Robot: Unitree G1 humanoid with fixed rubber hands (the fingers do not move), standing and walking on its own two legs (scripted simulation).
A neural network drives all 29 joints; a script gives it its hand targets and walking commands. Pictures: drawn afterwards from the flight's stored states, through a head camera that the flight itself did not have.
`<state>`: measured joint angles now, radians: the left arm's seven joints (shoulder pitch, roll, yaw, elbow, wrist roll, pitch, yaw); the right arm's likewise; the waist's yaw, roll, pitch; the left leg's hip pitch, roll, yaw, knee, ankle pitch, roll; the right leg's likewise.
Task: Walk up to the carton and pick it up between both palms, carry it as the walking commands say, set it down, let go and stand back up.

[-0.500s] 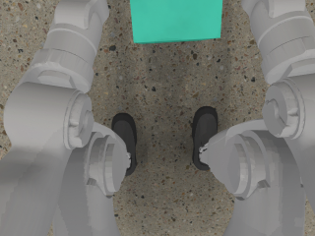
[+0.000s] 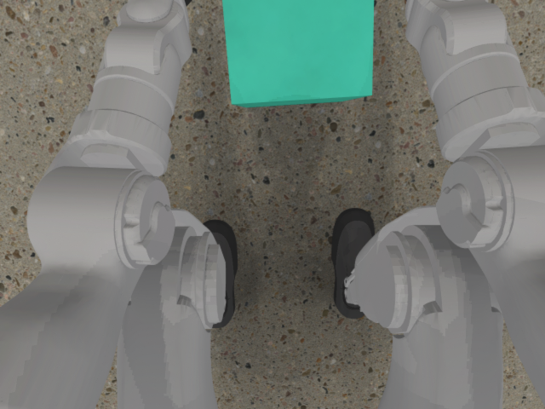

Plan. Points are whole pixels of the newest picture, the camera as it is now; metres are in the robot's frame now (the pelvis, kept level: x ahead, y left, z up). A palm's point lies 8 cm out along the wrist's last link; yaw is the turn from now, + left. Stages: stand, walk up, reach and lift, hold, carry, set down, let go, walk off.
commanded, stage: reach and lift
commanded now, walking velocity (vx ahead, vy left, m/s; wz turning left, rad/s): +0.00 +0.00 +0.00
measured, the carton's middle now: (293, 20) +0.53 -0.02 -0.26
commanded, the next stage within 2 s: none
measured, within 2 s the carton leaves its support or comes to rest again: leaves its support in 0.44 s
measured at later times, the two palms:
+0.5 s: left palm out of the picture +0.54 +0.11 -0.17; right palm out of the picture +0.54 -0.15 -0.17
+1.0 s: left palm out of the picture +0.54 +0.09 -0.11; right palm out of the picture +0.54 -0.15 -0.12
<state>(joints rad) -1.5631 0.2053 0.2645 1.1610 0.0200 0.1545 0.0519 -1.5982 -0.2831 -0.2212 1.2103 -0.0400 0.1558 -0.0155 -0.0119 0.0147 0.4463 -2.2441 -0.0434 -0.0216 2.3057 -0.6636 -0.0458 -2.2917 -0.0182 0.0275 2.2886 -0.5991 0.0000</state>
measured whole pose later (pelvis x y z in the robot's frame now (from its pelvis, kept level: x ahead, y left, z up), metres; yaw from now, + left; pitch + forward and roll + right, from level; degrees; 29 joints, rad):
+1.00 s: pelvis -0.01 +0.00 +0.03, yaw -1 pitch +38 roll +2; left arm -1.41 0.05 0.40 0.85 0.09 0.26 0.23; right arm -1.49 -0.16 -0.27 0.97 -0.11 0.27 -0.19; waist -0.01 0.02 0.31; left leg -2.21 -0.07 -0.03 2.17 -0.62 -0.07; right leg -2.28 0.04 0.06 2.15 -0.54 0.04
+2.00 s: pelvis -0.01 +0.01 +0.11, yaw -2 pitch +41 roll +2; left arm -1.17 -0.12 0.49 0.68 0.22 0.33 0.31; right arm -1.26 0.02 -0.40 0.79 -0.28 0.34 -0.21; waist 0.00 0.01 0.02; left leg -2.06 -0.08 -0.04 1.90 -0.56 -0.06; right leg -2.12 0.05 0.08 1.88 -0.48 0.05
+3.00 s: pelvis +0.00 +0.01 +0.21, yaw -3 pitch +33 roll +2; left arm -0.96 -0.19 0.51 0.67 0.28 0.35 0.28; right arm -1.03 0.12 -0.44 0.76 -0.34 0.34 -0.22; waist 0.01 0.00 -0.08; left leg -1.65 -0.06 -0.04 1.59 -0.52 -0.05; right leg -1.71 0.05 0.09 1.57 -0.45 0.04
